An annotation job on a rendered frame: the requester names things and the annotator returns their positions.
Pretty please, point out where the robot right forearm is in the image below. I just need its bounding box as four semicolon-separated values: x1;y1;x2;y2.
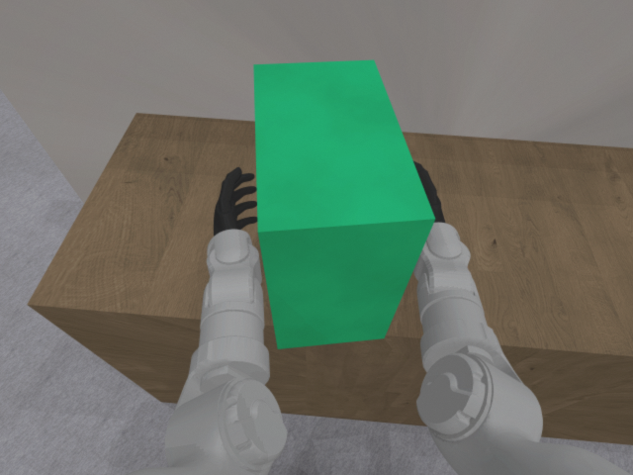
413;223;524;385

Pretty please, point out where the robot left hand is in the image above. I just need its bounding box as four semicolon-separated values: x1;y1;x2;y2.
214;167;257;236

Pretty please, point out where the pedestal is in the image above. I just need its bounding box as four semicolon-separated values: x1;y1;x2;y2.
27;113;633;445

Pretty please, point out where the left robot upper arm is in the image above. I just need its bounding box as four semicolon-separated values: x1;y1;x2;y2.
126;377;287;475

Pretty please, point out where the right robot upper arm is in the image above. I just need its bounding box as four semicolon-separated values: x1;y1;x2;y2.
416;353;631;475

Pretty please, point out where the robot right hand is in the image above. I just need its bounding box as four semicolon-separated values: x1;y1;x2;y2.
413;161;445;223

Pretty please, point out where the carton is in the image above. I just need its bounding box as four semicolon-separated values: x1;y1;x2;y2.
253;60;435;349

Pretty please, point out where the robot left forearm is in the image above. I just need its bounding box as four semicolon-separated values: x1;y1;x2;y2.
174;230;270;412

